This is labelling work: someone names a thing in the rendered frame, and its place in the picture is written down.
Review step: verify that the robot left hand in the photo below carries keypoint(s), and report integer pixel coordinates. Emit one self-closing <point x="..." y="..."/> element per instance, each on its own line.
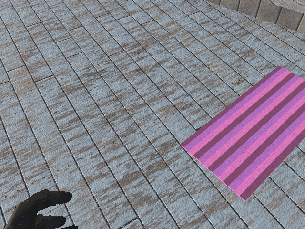
<point x="25" y="215"/>

